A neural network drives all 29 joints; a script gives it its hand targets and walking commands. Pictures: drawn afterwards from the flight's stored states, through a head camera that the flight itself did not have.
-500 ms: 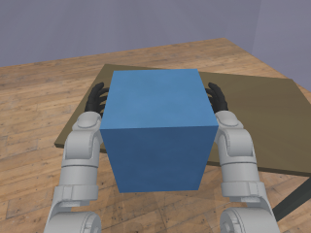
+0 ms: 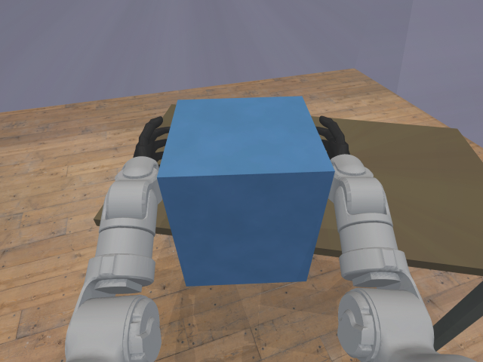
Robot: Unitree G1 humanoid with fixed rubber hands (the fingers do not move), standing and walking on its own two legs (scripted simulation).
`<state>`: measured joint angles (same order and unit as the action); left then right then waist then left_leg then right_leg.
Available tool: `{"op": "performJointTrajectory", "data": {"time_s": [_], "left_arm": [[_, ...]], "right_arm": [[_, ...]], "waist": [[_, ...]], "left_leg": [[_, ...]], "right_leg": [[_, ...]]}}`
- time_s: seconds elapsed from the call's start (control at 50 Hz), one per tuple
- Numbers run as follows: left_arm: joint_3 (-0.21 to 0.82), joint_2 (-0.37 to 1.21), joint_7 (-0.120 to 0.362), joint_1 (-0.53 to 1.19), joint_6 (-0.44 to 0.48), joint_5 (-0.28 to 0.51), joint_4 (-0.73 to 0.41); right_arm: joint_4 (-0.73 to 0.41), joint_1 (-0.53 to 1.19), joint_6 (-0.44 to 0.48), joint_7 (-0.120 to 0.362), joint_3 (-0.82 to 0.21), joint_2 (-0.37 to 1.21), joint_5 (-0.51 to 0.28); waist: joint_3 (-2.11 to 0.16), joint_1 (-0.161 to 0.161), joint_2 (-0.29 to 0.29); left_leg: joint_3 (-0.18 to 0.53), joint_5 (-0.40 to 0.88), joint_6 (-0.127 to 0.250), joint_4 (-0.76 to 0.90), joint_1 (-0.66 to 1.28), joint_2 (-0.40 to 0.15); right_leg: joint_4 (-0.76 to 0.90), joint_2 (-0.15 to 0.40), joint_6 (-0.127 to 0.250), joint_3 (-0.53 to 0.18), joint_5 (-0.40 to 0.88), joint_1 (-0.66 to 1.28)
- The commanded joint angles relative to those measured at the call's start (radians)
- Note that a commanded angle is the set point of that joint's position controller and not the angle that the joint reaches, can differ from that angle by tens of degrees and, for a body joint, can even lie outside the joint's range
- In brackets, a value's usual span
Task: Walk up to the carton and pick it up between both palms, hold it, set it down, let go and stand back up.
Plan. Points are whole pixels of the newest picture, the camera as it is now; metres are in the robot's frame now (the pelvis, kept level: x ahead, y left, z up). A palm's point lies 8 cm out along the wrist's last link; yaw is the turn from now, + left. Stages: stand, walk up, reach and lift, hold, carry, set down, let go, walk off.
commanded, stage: hold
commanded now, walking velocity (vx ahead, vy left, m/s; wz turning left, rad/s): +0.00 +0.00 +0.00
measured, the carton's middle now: (243, 192) +0.39 +0.00 +0.13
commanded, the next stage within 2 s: none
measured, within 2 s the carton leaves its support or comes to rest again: neither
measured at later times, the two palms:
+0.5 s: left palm (146, 194) +0.35 +0.15 +0.16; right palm (341, 194) +0.35 -0.15 +0.16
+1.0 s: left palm (145, 164) +0.40 +0.16 +0.18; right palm (331, 165) +0.40 -0.14 +0.18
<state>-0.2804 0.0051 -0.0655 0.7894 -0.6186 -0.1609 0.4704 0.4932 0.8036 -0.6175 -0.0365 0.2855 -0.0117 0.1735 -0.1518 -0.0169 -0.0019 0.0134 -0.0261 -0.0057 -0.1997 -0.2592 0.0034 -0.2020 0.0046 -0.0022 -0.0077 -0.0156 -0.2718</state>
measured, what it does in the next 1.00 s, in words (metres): stands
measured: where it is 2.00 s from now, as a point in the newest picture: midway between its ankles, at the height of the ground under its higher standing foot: outside the picture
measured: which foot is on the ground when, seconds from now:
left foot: down 0.00-1.00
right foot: down 0.00-1.00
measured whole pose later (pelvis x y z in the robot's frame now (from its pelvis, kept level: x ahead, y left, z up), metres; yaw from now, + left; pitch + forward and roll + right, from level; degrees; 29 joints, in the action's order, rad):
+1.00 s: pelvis +0.01 +0.01 +0.00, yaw +0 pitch +4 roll +0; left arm -0.24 0.01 -0.05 0.71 -0.61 -0.15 0.35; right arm 0.35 0.70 -0.61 -0.05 0.26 0.02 0.17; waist -0.11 -0.01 0.00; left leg 0.01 -0.01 0.00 -0.12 -0.18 0.01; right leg -0.12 0.01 -0.01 -0.02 0.00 -0.19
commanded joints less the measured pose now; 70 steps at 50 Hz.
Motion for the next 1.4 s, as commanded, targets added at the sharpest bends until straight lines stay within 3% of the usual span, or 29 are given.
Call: {"op": "performJointTrajectory", "data": {"time_s": [0.0,0.06,0.08,0.1,0.14,0.26,0.28,0.32,0.38,0.42,0.48,0.54,0.6,0.64,0.66,0.68,0.7,0.82,0.86,0.88,1.0,1.02,1.08,1.1,1.16,1.26,1.28,1.34,1.38], "left_arm": [[0.372,0.517,0.138,0.677,0.088,0.131,-0.195],[0.432,0.515,0.110,0.616,0.077,0.177,-0.262],[0.439,0.503,0.103,0.554,0.057,0.188,-0.257],[0.450,0.500,0.098,0.523,0.041,0.183,-0.281],[0.457,0.489,0.100,0.457,0.010,0.180,-0.305],[0.580,0.514,0.101,0.343,-0.049,0.263,-0.597],[0.616,0.521,0.100,0.313,-0.058,0.268,-0.614],[0.639,0.521,0.093,0.280,-0.080,0.278,-0.696],[0.639,0.513,0.087,0.208,-0.117,0.275,-0.714],[0.640,0.490,0.088,0.228,-0.123,0.269,-0.752],[0.602,0.470,0.093,0.320,-0.124,0.239,-0.723],[0.530,0.466,0.114,0.427,-0.109,0.176,-0.558],[0.474,0.455,0.130,0.504,-0.068,0.141,-0.493],[0.437,0.458,0.139,0.527,-0.040,0.132,-0.435],[0.410,0.479,0.144,0.529,-0.032,0.118,-0.365],[0.389,0.466,0.149,0.556,-0.018,0.108,-0.343],[0.366,0.455,0.155,0.554,-0.012,0.091,-0.285],[0.301,0.447,0.180,0.548,0.040,0.073,-0.151],[0.331,0.478,0.179,0.569,0.059,0.101,-0.194],[0.364,0.496,0.174,0.584,0.070,0.110,-0.210],[0.511,0.497,0.119,0.481,0.050,0.197,-0.403],[0.539,0.496,0.112,0.454,0.040,0.218,-0.442],[0.571,0.491,0.090,0.315,-0.007,0.238,-0.475],[0.567,0.492,0.087,0.291,-0.025,0.227,-0.477],[0.594,0.504,0.081,0.269,-0.058,0.246,-0.617],[0.677,0.528,0.076,0.255,-0.104,0.274,-0.806],[0.684,0.517,0.075,0.238,-0.110,0.287,-0.844],[0.636,0.483,0.084,0.171,-0.148,0.250,-0.795],[0.578,0.440,0.102,0.179,-0.166,0.190,-0.678]], "right_arm": [[-0.236,0.727,0.096,0.119,-0.388,0.516,-0.153],[-0.312,0.687,0.080,0.087,-0.476,0.554,-0.223],[-0.335,0.645,0.067,0.079,-0.483,0.536,-0.234],[-0.294,0.575,0.049,0.075,-0.477,0.524,-0.226],[-0.276,0.458,0.014,0.072,-0.457,0.505,-0.194],[-0.578,0.352,-0.043,0.061,-0.589,0.555,-0.269],[-0.644,0.343,-0.043,0.057,-0.621,0.556,-0.279],[-0.712,0.309,-0.070,0.051,-0.645,0.530,-0.292],[-0.800,0.274,-0.103,0.054,-0.679,0.503,-0.283],[-0.790,0.257,-0.118,0.062,-0.664,0.489,-0.270],[-0.786,0.371,-0.116,0.081,-0.668,0.502,-0.266],[-0.609,0.467,-0.099,0.098,-0.572,0.474,-0.211],[-0.473,0.512,-0.055,0.116,-0.495,0.476,-0.165],[-0.433,0.559,-0.023,0.120,-0.459,0.487,-0.151],[-0.384,0.573,-0.011,0.118,-0.425,0.472,-0.134],[-0.326,0.576,-0.002,0.121,-0.391,0.482,-0.108],[-0.273,0.550,0.010,0.124,-0.347,0.445,-0.092],[-0.158,0.546,0.055,0.139,-0.277,0.448,-0.050],[-0.219,0.574,0.076,0.129,-0.322,0.476,-0.083],[-0.260,0.581,0.087,0.120,-0.337,0.478,-0.095],[-0.459,0.513,0.065,0.072,-0.503,0.488,-0.198],[-0.488,0.470,0.050,0.068,-0.532,0.494,-0.210],[-0.576,0.383,0.006,0.060,-0.584,0.463,-0.240],[-0.546,0.344,-0.012,0.061,-0.571,0.442,-0.236],[-0.618,0.284,-0.049,0.073,-0.585,0.482,-0.252],[-0.813,0.264,-0.087,0.078,-0.669,0.498,-0.293],[-0.854,0.265,-0.094,0.078,-0.696,0.498,-0.305],[-0.848,0.227,-0.135,0.087,-0.675,0.464,-0.270],[-0.708,0.209,-0.156,0.103,-0.618,0.447,-0.228]], "waist": [[-0.497,0.005,-0.015],[-0.571,-0.023,-0.054],[-0.542,-0.027,-0.026],[-0.502,-0.022,0.009],[-0.415,0.001,-0.002],[-0.411,0.019,-0.032],[-0.405,0.015,-0.007],[-0.407,0.008,0.021],[-0.355,0.001,-0.019],[-0.339,0.020,-0.030],[-0.308,0.000,-0.039],[-0.263,-0.011,-0.002],[-0.363,0.005,-0.013],[-0.382,-0.006,-0.002],[-0.366,-0.008,0.027],[-0.368,0.006,0.003],[-0.312,0.002,0.043],[-0.301,0.012,0.005],[-0.380,0.014,-0.002],[-0.391,0.014,0.036],[-0.529,0.002,-0.003],[-0.514,0.021,-0.015],[-0.439,0.016,-0.016],[-0.406,0.004,0.029],[-0.405,0.022,0.008],[-0.462,0.028,0.037],[-0.450,0.012,0.009],[-0.354,0.005,-0.024],[-0.216,-0.003,-0.025]], "left_leg": [[-0.020,-0.008,-0.007,0.021,0.089,0.041],[-0.017,0.164,-0.006,0.025,0.176,0.043],[-0.016,0.209,-0.007,0.034,0.177,0.048],[-0.025,0.227,-0.018,0.038,0.207,0.051],[-0.018,0.256,-0.014,0.064,0.249,0.050],[0.004,0.464,-0.024,0.079,0.351,0.051],[-0.003,0.486,-0.025,0.074,0.341,0.053],[-0.005,0.474,-0.035,0.071,0.359,0.050],[-0.007,0.398,-0.036,0.071,0.359,0.050],[-0.004,0.303,-0.038,0.068,0.343,0.042],[-0.019,0.069,-0.032,0.096,0.254,0.038],[-0.055,-0.163,-0.021,0.087,0.159,0.045],[-0.047,-0.208,-0.016,0.072,0.162,0.044],[-0.051,-0.233,-0.009,0.066,0.137,0.041],[-0.053,-0.232,-0.012,0.066,0.114,0.039],[-0.043,-0.246,-0.010,0.066,0.130,0.032],[-0.040,-0.248,-0.016,0.073,0.110,0.030],[-0.039,-0.109,-0.011,0.068,0.144,0.042],[-0.043,-0.008,-0.016,0.064,0.182,0.046],[-0.032,0.054,-0.017,0.054,0.188,0.038],[-0.022,0.396,-0.043,0.040,0.339,0.038],[-0.015,0.436,-0.052,0.042,0.351,0.038],[-0.003,0.456,-0.058,0.055,0.373,0.036],[-0.022,0.431,-0.060,0.066,0.371,0.040],[-0.023,0.455,-0.050,0.073,0.417,0.037],[-0.004,0.505,-0.060,0.056,0.434,0.035],[-0.013,0.501,-0.058,0.051,0.431,0.031],[-0.022,0.292,-0.047,0.083,0.371,0.046],[-0.046,0.107,-0.035,0.110,0.287,0.053]], "right_leg": [[0.009,-0.040,0.000,0.003,-0.025,0.213],[0.000,-0.036,-0.023,-0.005,0.174,0.306],[0.005,-0.032,-0.025,-0.009,0.228,0.353],[0.022,-0.033,-0.026,-0.015,0.246,0.350],[0.051,-0.037,-0.026,-0.009,0.265,0.379],[0.042,-0.030,-0.041,-0.021,0.530,0.470],[0.033,-0.036,-0.049,-0.019,0.544,0.459],[0.049,-0.036,-0.043,-0.013,0.500,0.454],[0.064,-0.047,-0.043,-0.001,0.383,0.418],[0.080,-0.050,-0.025,0.007,0.251,0.395],[0.082,-0.048,-0.027,0.024,0.028,0.326],[0.073,-0.038,-0.022,0.032,-0.205,0.214],[0.068,-0.037,-0.020,0.025,-0.256,0.189],[0.057,-0.039,-0.021,0.024,-0.278,0.165],[0.054,-0.039,-0.014,0.024,-0.274,0.157],[0.051,-0.042,-0.016,0.033,-0.273,0.148],[0.051,-0.042,-0.017,0.033,-0.265,0.138],[0.052,-0.048,-0.011,0.024,-0.144,0.178],[0.060,-0.036,-0.019,0.010,-0.039,0.235],[0.056,-0.034,-0.015,0.001,0.030,0.245],[0.076,-0.050,-0.023,-0.003,0.295,0.358],[0.079,-0.046,-0.019,0.000,0.349,0.381],[0.092,-0.051,-0.018,-0.001,0.366,0.410],[0.101,-0.050,-0.018,-0.002,0.339,0.402],[0.107,-0.048,-0.023,0.004,0.361,0.398],[0.089,-0.046,-0.024,-0.001,0.408,0.417],[0.080,-0.039,-0.028,0.005,0.403,0.430],[0.088,-0.050,-0.033,0.019,0.237,0.403],[0.113,-0.045,-0.033,0.018,0.094,0.357]]}}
